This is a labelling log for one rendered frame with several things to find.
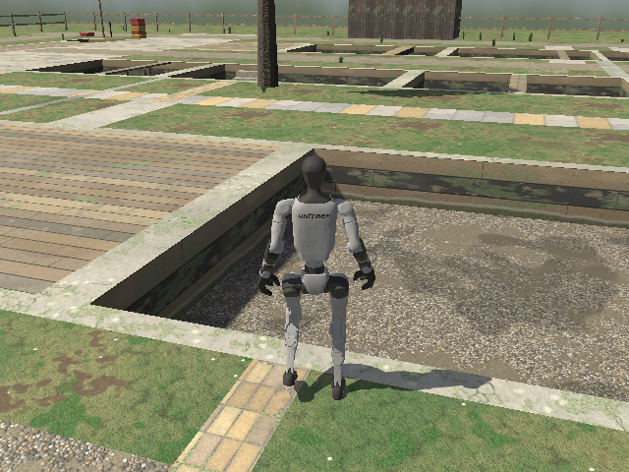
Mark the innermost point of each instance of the humanoid robot head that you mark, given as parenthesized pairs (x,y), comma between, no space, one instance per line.
(314,169)

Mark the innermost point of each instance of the right robot forearm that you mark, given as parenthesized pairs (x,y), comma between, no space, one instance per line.
(363,259)

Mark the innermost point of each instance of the left robot upper arm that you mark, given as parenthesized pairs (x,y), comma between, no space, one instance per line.
(279,221)

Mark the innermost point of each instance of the right robot hand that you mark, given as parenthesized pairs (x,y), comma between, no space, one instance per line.
(369,276)

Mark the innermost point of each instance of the right robot upper arm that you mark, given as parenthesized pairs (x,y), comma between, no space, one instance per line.
(350,223)

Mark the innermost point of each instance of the robot torso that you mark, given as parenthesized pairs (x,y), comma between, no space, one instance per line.
(314,228)

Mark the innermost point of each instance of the left robot hand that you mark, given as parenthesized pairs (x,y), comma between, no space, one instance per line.
(268,281)

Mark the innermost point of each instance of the left robot forearm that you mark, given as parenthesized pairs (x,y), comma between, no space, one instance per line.
(268,262)

